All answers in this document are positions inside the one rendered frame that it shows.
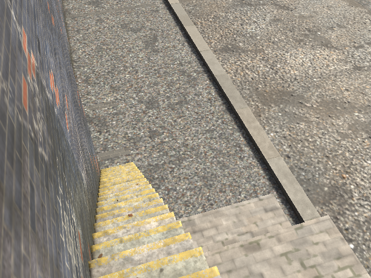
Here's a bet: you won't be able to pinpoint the stairs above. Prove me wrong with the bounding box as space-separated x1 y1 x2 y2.
88 162 221 278

